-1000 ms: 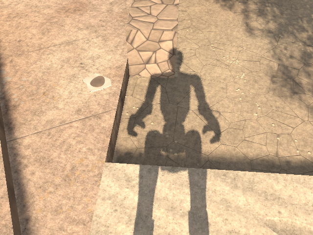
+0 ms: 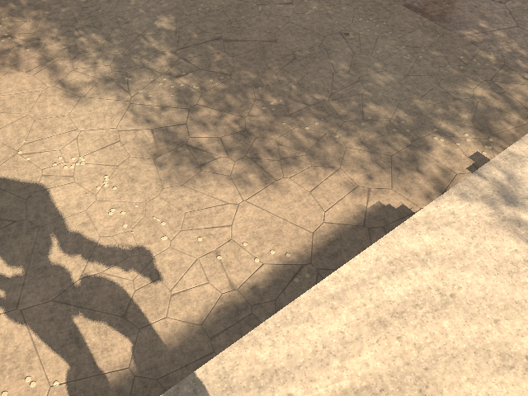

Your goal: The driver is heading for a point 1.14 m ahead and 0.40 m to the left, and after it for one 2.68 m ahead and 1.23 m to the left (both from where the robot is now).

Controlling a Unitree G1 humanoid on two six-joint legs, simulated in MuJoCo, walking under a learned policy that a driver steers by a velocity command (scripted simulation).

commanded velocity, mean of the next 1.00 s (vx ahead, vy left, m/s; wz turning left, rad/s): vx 0.10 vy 0.00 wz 0.27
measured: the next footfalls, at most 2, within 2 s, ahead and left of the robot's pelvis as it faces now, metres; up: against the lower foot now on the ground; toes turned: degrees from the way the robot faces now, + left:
right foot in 0.22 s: +0.29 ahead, -0.11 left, +0.00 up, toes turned +7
left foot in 0.46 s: +0.21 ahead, +0.16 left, +0.00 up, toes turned +1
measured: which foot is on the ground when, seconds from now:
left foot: down 0.00-0.28, up 0.30-0.44, down 0.46-0.74, up 0.76-1.00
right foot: up 0.00-0.20, down 0.22-1.00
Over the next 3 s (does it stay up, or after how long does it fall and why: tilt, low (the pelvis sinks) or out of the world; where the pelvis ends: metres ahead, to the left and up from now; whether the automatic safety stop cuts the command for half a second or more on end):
stays up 1.24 0.62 -0.19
